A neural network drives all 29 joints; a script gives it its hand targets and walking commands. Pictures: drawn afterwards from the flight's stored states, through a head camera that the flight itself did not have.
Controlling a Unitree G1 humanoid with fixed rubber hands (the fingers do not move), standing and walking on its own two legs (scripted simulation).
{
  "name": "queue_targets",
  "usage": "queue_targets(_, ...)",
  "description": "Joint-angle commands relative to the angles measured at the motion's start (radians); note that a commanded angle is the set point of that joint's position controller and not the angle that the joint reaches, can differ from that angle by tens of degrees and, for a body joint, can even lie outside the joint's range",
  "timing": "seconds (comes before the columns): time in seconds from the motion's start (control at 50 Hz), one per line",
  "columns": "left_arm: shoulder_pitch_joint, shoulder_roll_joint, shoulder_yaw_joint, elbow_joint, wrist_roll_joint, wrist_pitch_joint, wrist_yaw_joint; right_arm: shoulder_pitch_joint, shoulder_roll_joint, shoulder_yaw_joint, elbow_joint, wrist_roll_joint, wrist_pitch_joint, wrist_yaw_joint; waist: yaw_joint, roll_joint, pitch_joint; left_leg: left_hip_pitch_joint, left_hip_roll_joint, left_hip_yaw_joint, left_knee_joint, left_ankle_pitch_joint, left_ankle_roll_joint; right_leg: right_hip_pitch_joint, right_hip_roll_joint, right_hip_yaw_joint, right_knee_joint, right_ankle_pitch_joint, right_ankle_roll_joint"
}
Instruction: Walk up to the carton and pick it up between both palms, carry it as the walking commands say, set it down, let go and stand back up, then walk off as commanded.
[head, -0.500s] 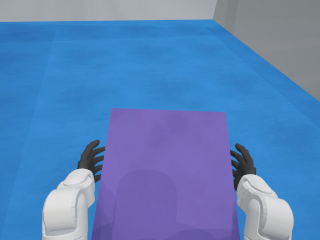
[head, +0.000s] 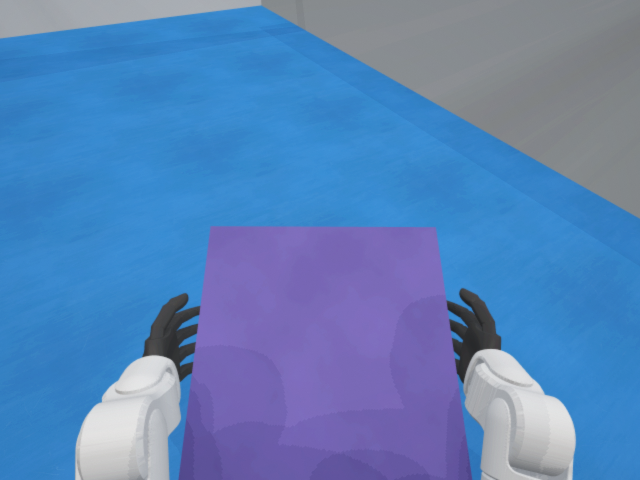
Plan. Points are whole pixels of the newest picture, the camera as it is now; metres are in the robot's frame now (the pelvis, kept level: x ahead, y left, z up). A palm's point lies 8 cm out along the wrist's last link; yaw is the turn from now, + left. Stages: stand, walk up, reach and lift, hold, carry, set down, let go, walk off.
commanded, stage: carry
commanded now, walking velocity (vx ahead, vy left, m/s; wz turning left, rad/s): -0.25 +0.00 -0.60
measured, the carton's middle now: (321, 371) +0.26 +0.00 +0.00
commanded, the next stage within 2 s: none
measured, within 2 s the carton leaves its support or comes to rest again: neither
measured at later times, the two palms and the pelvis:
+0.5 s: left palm out of the picture +0.09 +0.06 +0.06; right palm out of the picture -0.02 -0.26 +0.07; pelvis -0.19 -0.01 -0.02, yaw -16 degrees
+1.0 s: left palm out of the picture -0.09 +0.03 +0.08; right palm out of the picture -0.29 -0.24 +0.06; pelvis -0.38 +0.05 -0.01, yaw -34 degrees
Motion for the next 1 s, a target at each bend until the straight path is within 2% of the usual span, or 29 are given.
queue_targets(0.0,-0.577,-0.748,-0.778,-0.200,-0.365,-0.017,-0.077,-0.318,0.778,0.759,-0.186,0.282,0.032,0.126,0.023,0.215,-0.096,-0.146,0.460,-0.159,-0.097,0.333,0.152,-0.042,-0.105,-0.025,0.769,-0.230,-0.027)
queue_targets(0.04,-0.516,-0.766,-0.752,-0.163,-0.370,-0.011,-0.072,-0.386,0.757,0.749,-0.235,0.319,0.031,0.146,0.033,0.197,-0.143,0.004,0.326,0.014,-0.035,0.443,0.076,-0.090,-0.062,-0.058,0.770,-0.174,-0.069)
queue_targets(0.06,-0.540,-0.764,-0.747,-0.181,-0.379,-0.003,-0.073,-0.403,0.754,0.741,-0.248,0.321,0.035,0.143,0.044,0.266,-0.128,-0.006,0.306,0.023,0.000,0.471,0.059,-0.091,-0.088,-0.059,0.729,-0.210,-0.061)
queue_targets(0.08,-0.518,-0.716,-0.742,-0.184,-0.367,0.005,-0.071,-0.292,0.747,0.726,-0.146,0.293,0.052,0.142,0.040,0.224,-0.161,0.007,0.304,0.019,0.050,0.557,0.049,-0.049,-0.088,-0.097,0.648,-0.185,-0.068)
queue_targets(0.1,-0.537,-0.686,-0.762,-0.229,-0.364,0.007,-0.062,-0.235,0.723,0.708,-0.138,0.273,0.058,0.133,0.032,0.314,-0.180,0.001,0.304,-0.002,0.095,0.641,0.052,0.008,-0.082,-0.112,0.551,-0.181,-0.068)
queue_targets(0.14,-0.478,-0.656,-0.726,-0.176,-0.359,0.025,-0.058,-0.185,0.692,0.694,-0.115,0.236,0.071,0.114,0.008,0.268,-0.231,0.087,0.335,-0.043,0.168,0.713,0.066,0.034,-0.090,-0.103,0.331,-0.193,-0.071)
queue_targets(0.2,-0.447,-0.652,-0.721,-0.074,-0.332,0.054,-0.055,-0.198,0.620,0.670,-0.108,0.217,0.080,0.108,0.014,0.298,-0.184,-0.009,0.320,0.015,0.245,0.566,0.010,0.157,-0.085,-0.128,0.036,-0.067,-0.072)
queue_targets(0.22,-0.486,-0.672,-0.701,-0.075,-0.341,0.048,-0.074,-0.278,0.646,0.710,-0.140,0.224,0.081,0.104,0.013,0.055,-0.165,-0.177,0.289,0.025,0.327,0.309,-0.043,0.266,-0.162,0.013,-0.018,0.180,-0.106)
queue_targets(0.24,-0.427,-0.658,-0.704,-0.056,-0.346,0.046,-0.078,-0.240,0.644,0.714,-0.149,0.226,0.078,0.099,0.011,-0.145,-0.207,-0.397,0.191,0.023,0.456,-0.106,-0.102,0.443,-0.339,0.283,-0.017,0.599,-0.161)
queue_targets(0.26,-0.449,-0.661,-0.700,-0.037,-0.345,0.044,-0.080,-0.272,0.654,0.728,-0.141,0.234,0.084,0.105,0.003,-0.320,-0.191,-0.455,0.140,-0.014,0.591,-0.421,-0.110,0.373,-0.490,0.436,0.000,0.727,-0.246)
queue_targets(0.3,-0.460,-0.726,-0.688,-0.064,-0.351,0.015,-0.099,-0.417,0.739,0.800,-0.207,0.297,0.055,0.119,0.013,-0.209,-0.178,-0.377,0.121,-0.105,0.717,-0.292,-0.075,0.224,-0.382,0.301,-0.034,0.510,-0.232)
queue_targets(0.36,-0.538,-0.841,-0.731,-0.203,-0.363,-0.049,-0.099,-0.497,0.919,0.878,-0.248,0.383,0.015,0.155,0.012,-0.211,-0.295,-0.281,0.087,-0.103,0.585,-0.129,-0.067,0.212,-0.262,0.144,-0.029,0.175,-0.193)
queue_targets(0.44,-0.348,-0.802,-0.645,-0.139,-0.282,-0.060,-0.077,-0.511,0.869,0.918,-0.320,0.426,0.009,0.150,0.033,-0.191,-0.334,-0.244,0.033,-0.056,0.359,-0.220,-0.094,0.343,-0.280,0.221,-0.068,0.268,-0.189)
queue_targets(0.48,-0.397,-0.757,-0.695,-0.174,-0.283,-0.047,-0.064,-0.431,0.841,0.892,-0.267,0.396,0.025,0.151,0.018,-0.151,-0.356,-0.054,0.020,-0.033,0.045,-0.156,-0.076,0.274,-0.231,0.193,-0.101,0.068,-0.120)
queue_targets(0.5,-0.324,-0.720,-0.685,-0.125,-0.262,-0.032,-0.053,-0.328,0.791,0.849,-0.209,0.368,0.037,0.150,0.018,0.031,-0.335,0.034,0.143,-0.150,-0.101,-0.149,-0.054,0.154,-0.139,0.091,-0.006,-0.074,-0.071)
queue_targets(0.52,-0.301,-0.700,-0.694,-0.121,-0.253,-0.022,-0.048,-0.294,0.762,0.839,-0.182,0.355,0.039,0.151,0.012,0.308,-0.286,0.043,0.366,-0.394,-0.138,0.010,0.022,0.008,-0.020,-0.025,0.213,-0.186,-0.036)
queue_targets(0.54,-0.347,-0.683,-0.698,-0.171,-0.254,-0.021,-0.053,-0.288,0.775,0.846,-0.174,0.355,0.036,0.154,0.008,0.414,-0.242,-0.078,0.542,-0.426,-0.078,0.350,0.148,-0.026,-0.025,-0.114,0.464,-0.390,-0.055)
queue_targets(0.56,-0.469,-0.706,-0.763,-0.227,-0.296,-0.021,-0.052,-0.271,0.769,0.802,-0.182,0.329,0.027,0.156,0.002,0.411,-0.206,-0.115,0.523,-0.331,-0.033,0.568,0.173,-0.060,-0.095,-0.076,0.591,-0.344,-0.082)
queue_targets(0.62,-0.531,-0.772,-0.771,-0.198,-0.332,-0.017,-0.072,-0.383,0.793,0.799,-0.254,0.326,0.029,0.163,0.026,0.141,-0.128,-0.165,0.345,-0.051,-0.018,0.392,0.080,-0.041,-0.078,-0.074,0.749,-0.213,-0.086)
queue_targets(0.68,-0.517,-0.700,-0.774,-0.182,-0.360,0.014,-0.063,-0.208,0.728,0.704,-0.098,0.259,0.066,0.134,0.024,0.337,-0.179,-0.130,0.315,-0.005,0.035,0.303,0.024,0.044,-0.121,-0.098,0.488,-0.191,-0.082)
queue_targets(0.7,-0.564,-0.716,-0.792,-0.187,-0.381,0.022,-0.066,-0.181,0.748,0.689,-0.066,0.235,0.074,0.129,0.012,0.298,-0.194,-0.114,0.330,-0.033,0.027,0.250,0.040,0.070,-0.075,-0.139,0.420,-0.201,-0.075)
queue_targets(0.72,-0.521,-0.681,-0.789,-0.172,-0.374,0.040,-0.066,-0.118,0.712,0.668,-0.035,0.217,0.082,0.128,0.004,0.387,-0.184,-0.103,0.342,-0.035,0.044,0.283,0.050,0.093,-0.078,-0.156,0.343,-0.222,-0.076)
queue_targets(0.76,-0.527,-0.706,-0.787,-0.123,-0.389,0.053,-0.075,-0.170,0.699,0.667,-0.070,0.200,0.082,0.112,0.006,0.263,-0.191,-0.090,0.352,-0.026,0.097,0.330,0.038,0.141,-0.068,-0.166,0.131,-0.190,-0.070)
queue_targets(0.78,-0.583,-0.697,-0.764,-0.129,-0.386,0.052,-0.082,-0.210,0.717,0.679,-0.052,0.200,0.091,0.107,0.014,0.108,-0.191,-0.152,0.337,0.008,0.218,0.231,-0.008,0.216,-0.129,-0.049,-0.036,-0.097,-0.088)
queue_targets(0.82,-0.544,-0.725,-0.726,-0.048,-0.377,0.049,-0.092,-0.311,0.744,0.722,-0.112,0.225,0.090,0.107,-0.005,-0.330,-0.149,-0.473,0.146,0.007,0.513,-0.355,-0.113,0.323,-0.483,0.462,-0.128,0.394,-0.206)
queue_targets(0.84,-0.494,-0.723,-0.719,-0.017,-0.368,0.050,-0.102,-0.316,0.733,0.723,-0.099,0.230,0.090,0.110,-0.003,-0.288,-0.124,-0.461,0.159,-0.075,0.671,-0.384,-0.097,0.217,-0.505,0.424,-0.116,0.311,-0.232)
queue_targets(0.88,-0.501,-0.849,-0.719,-0.046,-0.376,0.024,-0.114,-0.488,0.855,0.814,-0.212,0.320,0.052,0.130,0.014,-0.180,-0.156,-0.381,0.124,-0.102,0.706,-0.182,-0.087,0.194,-0.343,0.242,-0.076,0.323,-0.210)
queue_targets(0.92,-0.567,-0.871,-0.737,-0.140,-0.367,-0.019,-0.119,-0.460,0.951,0.848,-0.169,0.354,0.032,0.152,0.002,-0.105,-0.223,-0.318,0.107,-0.102,0.676,-0.115,-0.077,0.209,-0.282,0.126,-0.031,0.219,-0.182)
queue_targets(0.98,-0.419,-0.846,-0.647,-0.091,-0.296,-0.020,-0.098,-0.582,0.925,0.934,-0.300,0.422,0.043,0.156,0.027,-0.220,-0.273,-0.298,0.051,-0.074,0.529,-0.158,-0.090,0.284,-0.281,0.209,-0.151,-0.004,-0.160)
